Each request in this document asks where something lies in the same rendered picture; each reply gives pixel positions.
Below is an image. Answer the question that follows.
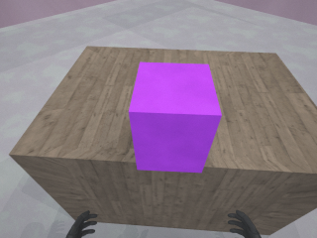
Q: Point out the pedestal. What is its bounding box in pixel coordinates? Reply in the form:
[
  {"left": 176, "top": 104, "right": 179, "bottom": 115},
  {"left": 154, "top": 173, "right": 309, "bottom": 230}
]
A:
[{"left": 9, "top": 46, "right": 317, "bottom": 235}]

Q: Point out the robot right hand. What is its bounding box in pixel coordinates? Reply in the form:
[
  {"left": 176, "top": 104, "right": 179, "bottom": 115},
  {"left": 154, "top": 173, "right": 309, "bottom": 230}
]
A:
[{"left": 228, "top": 210, "right": 262, "bottom": 238}]

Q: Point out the carton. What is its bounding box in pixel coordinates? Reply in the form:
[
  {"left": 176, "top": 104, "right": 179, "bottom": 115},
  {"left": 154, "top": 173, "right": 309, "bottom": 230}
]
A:
[{"left": 129, "top": 61, "right": 222, "bottom": 174}]

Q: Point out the robot left hand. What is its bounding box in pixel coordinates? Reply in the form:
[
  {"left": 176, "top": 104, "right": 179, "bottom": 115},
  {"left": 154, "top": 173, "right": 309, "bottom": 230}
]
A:
[{"left": 65, "top": 210, "right": 98, "bottom": 238}]

